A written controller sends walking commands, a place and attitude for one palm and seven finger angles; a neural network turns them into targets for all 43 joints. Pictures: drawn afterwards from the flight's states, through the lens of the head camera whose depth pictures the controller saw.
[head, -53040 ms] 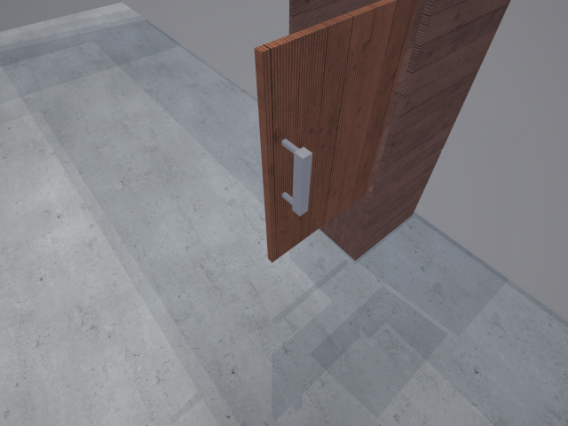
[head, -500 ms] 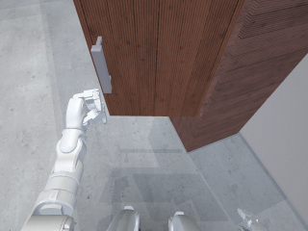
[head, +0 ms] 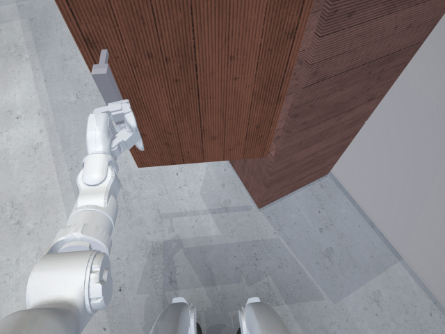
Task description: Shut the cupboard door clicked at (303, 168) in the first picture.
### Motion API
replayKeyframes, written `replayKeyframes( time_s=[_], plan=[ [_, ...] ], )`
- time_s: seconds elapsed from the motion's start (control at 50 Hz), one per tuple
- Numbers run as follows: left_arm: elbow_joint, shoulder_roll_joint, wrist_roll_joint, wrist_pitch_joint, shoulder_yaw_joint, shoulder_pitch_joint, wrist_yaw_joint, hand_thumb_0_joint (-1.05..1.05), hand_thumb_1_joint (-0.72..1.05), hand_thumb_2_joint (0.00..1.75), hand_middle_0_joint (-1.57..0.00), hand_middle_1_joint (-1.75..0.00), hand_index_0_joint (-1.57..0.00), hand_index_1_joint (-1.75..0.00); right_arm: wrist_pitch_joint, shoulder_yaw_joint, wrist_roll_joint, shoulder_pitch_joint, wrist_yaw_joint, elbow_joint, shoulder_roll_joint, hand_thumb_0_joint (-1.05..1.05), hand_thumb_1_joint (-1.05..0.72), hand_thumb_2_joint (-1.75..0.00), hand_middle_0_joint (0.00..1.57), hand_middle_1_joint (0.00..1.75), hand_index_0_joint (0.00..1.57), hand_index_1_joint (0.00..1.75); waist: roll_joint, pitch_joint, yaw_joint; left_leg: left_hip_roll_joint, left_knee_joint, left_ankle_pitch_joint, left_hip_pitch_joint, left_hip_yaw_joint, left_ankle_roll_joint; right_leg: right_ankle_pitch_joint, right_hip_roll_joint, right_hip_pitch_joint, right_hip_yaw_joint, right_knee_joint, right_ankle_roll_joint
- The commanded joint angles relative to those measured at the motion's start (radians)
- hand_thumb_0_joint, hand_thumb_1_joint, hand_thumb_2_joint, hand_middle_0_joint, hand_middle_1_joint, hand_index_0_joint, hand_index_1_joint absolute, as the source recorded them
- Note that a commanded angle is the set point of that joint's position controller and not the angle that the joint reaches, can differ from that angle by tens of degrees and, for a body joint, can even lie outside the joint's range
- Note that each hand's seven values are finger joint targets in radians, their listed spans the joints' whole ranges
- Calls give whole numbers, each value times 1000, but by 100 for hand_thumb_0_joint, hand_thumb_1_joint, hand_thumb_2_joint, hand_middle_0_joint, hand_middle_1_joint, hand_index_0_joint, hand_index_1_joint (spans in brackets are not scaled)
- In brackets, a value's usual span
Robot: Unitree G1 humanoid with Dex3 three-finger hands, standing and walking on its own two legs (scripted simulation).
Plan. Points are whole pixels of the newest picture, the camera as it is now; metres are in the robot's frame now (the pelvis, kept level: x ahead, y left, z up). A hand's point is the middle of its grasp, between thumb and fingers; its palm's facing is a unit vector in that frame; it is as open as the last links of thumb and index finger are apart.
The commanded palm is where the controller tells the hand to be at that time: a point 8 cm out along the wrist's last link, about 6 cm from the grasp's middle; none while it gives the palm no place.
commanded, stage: bring the fist close to the handle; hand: left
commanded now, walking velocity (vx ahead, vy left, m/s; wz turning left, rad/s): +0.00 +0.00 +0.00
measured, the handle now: (117, 95) +0.56 +0.18 +0.07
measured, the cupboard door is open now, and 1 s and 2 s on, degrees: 69 58 54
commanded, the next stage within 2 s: push the door shut along its arc in 0.12 s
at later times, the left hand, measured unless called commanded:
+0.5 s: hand (135, 119) +0.49 +0.14 +0.08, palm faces +0.00 -1.00 -0.04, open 3.1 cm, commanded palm +0.48 +0.19 +0.07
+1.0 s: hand (136, 96) +0.55 +0.14 +0.07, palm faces -0.11 -0.99 -0.02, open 3.2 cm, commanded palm +0.55 +0.17 +0.07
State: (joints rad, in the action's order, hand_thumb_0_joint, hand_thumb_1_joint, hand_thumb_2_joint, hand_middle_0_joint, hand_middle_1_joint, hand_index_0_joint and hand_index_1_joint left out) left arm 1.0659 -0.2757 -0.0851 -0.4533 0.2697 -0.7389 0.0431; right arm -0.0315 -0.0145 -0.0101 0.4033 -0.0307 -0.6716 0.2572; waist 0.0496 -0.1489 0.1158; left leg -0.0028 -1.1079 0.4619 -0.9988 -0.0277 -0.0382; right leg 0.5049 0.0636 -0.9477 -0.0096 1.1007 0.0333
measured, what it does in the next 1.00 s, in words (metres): stands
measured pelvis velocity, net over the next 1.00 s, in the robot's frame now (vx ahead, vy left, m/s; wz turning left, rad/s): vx -0.01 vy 0.01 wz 0.00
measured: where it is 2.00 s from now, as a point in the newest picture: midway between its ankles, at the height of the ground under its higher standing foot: outside the picture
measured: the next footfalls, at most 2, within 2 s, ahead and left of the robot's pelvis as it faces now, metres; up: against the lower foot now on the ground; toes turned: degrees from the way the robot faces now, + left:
none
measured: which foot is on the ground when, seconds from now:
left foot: down 0.00-1.00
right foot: down 0.00-1.00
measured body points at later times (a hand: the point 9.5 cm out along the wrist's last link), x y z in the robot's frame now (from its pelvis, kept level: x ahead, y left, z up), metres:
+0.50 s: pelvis -0.01 -0.01 -0.01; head +0.10 +0.00 +0.43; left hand +0.48 +0.19 +0.08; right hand +0.05 -0.28 -0.12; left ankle +0.03 +0.10 -0.65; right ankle +0.01 -0.10 -0.65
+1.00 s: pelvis -0.01 +0.01 -0.02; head +0.15 +0.03 +0.40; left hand +0.55 +0.20 +0.08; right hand -0.05 -0.26 -0.12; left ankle +0.03 +0.10 -0.65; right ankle +0.01 -0.10 -0.65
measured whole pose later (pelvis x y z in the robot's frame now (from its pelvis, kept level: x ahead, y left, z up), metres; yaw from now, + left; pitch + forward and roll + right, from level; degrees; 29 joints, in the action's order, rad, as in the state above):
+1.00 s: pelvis -0.01 +0.01 -0.02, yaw +0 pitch +27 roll -5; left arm 1.32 -0.53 -0.06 -0.36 0.29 -1.16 0.23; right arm 0.00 0.03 -0.01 0.42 -0.02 -0.68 0.27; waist 0.06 -0.13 0.23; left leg 0.01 -1.23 0.47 -1.22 0.03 -0.04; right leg 0.50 0.08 -1.13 -0.07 1.16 0.03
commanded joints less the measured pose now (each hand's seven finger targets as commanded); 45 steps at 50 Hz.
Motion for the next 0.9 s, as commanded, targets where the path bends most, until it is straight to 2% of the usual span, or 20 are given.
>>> replayKeyframes(
  time_s=[0.0,0.08,0.1,0.14,0.22,0.24,0.28,0.3,0.36,0.4,0.42,0.46,0.5,0.54,0.56,0.58,0.64,0.7,0.74,0.88],
  plan=[
    [-281,-188,-37,-90,33,-454,-11,0,90,90,-130,-150,-130,-150,29,-53,4,69,18,106,154,0,-90,-90,20,30,20,30,-56,-422,7,8,125,-254,316,66,2,-330,-20,216,27,-182,-17],
    [-324,-206,-12,-169,25,-457,-19,0,90,90,-130,-150,-130,-150,47,-57,-4,64,17,76,149,0,-90,-90,20,30,20,30,20,-470,3,12,107,-293,387,72,7,-354,-20,185,28,-160,-14],
    [-296,-168,-5,-170,-9,-434,-13,0,90,90,-130,-150,-130,-150,47,-55,-6,63,13,74,146,0,-90,-90,20,30,20,30,15,-455,12,11,106,-289,383,71,6,-353,-21,173,26,-162,-15],
    [-201,-190,10,-143,0,-381,-2,0,90,90,-130,-150,-130,-150,41,-54,-4,71,11,66,153,0,-90,-90,20,30,20,30,7,-392,14,9,112,-259,346,69,5,-333,-20,156,27,-170,-16],
    [-107,-152,-7,-60,-35,-368,26,0,90,90,-130,-150,-130,-150,25,-46,11,54,11,92,157,0,-90,-90,20,30,20,30,-30,-305,24,3,135,-164,276,63,0,-248,-26,151,30,-211,-18],
    [-124,-192,-18,-59,-2,-409,30,0,90,90,-130,-150,-130,-150,26,-47,10,59,17,95,161,0,-90,-90,20,30,20,30,-37,-327,22,0,128,-174,272,66,-3,-263,-26,173,36,-207,-16],
    [-148,-175,-35,-64,-27,-506,42,0,90,90,-130,-150,-130,-150,31,-43,15,47,23,95,158,0,-90,-90,20,30,20,30,-55,-342,49,0,112,-169,260,67,-7,-268,-29,172,46,-207,-21],
    [-161,-222,-36,-79,3,-561,42,0,90,90,-130,-150,-130,-150,36,-43,14,46,27,89,162,0,-90,-90,20,30,20,30,-54,-350,53,3,103,-161,253,73,-6,-256,-29,165,49,-200,-20],
    [-201,-246,-29,-130,-8,-684,53,0,90,90,-130,-150,-130,-150,56,-41,10,40,31,71,163,0,-90,-90,20,30,20,30,9,-418,77,5,69,-186,289,85,-6,-268,-28,127,54,-167,-19],
    [-166,-303,-14,-140,17,-692,64,0,90,90,-130,-150,-130,-150,59,-38,8,46,32,62,170,0,-90,-90,20,30,20,30,26,-447,77,8,55,-191,276,91,-5,-261,-28,116,54,-149,-17],
    [-133,-282,-8,-130,-6,-688,74,0,90,90,-130,-150,-130,-150,61,-37,9,47,30,60,169,0,-90,-90,20,30,20,30,37,-452,84,6,47,-193,274,90,-6,-262,-27,100,55,-146,-17],
    [-50,-313,7,-98,8,-670,92,0,90,90,-130,-150,-130,-150,57,-32,10,64,28,57,175,0,-90,-90,20,30,20,30,44,-448,84,10,42,-196,256,96,-6,-255,-26,79,48,-135,-15],
    [33,-305,10,-42,-5,-671,111,0,90,90,-130,-150,-130,-150,50,-25,14,80,28,63,179,0,-90,-90,20,30,20,30,35,-400,101,11,39,-183,214,95,-9,-243,-23,63,44,-141,-16],
    [27,-351,-1,-14,32,-711,128,0,90,90,-130,-150,-130,-150,49,-26,12,101,31,71,188,0,-90,-90,20,30,20,30,28,-431,103,13,29,-200,207,99,-14,-257,-20,77,46,-132,-15],
    [8,-341,-5,-7,17,-729,140,0,90,90,-130,-150,-130,-150,48,-26,15,100,31,77,189,0,-90,-90,20,30,20,30,41,-460,107,15,26,-216,223,101,-13,-269,-21,74,45,-129,-14],
    [2,-324,-14,-2,9,-745,150,0,90,90,-130,-150,-130,-150,48,-26,14,107,30,77,187,0,-90,-90,20,30,20,30,67,-470,105,17,27,-232,248,108,-9,-270,-19,57,35,-124,-10],
    [2,-330,-31,-1,23,-776,175,0,90,90,-130,-150,-130,-150,51,-27,9,137,27,69,192,0,-90,-90,20,30,20,30,44,-490,121,22,11,-269,263,120,-12,-288,-11,40,28,-113,-9],
    [2,-306,-20,4,-10,-817,188,0,90,90,-130,-150,-130,-150,48,-28,9,148,22,60,195,0,-90,-90,20,30,20,30,64,-473,138,28,10,-253,277,129,-9,-250,-9,-21,19,-115,-9],
    [16,-360,-10,5,24,-849,182,0,90,90,-130,-150,-130,-150,48,-26,5,169,23,50,202,0,-90,-90,20,30,20,30,60,-462,148,31,5,-242,264,135,-12,-231,-5,-34,17,-112,-7],
    [29,-385,23,20,11,-936,194,0,90,90,-130,-150,-130,-150,44,-25,-1,205,17,31,207,0,-90,-90,20,30,20,30,138,-507,169,38,-10,-295,320,151,-6,-236,-1,-93,4,-103,-2]
  ],
)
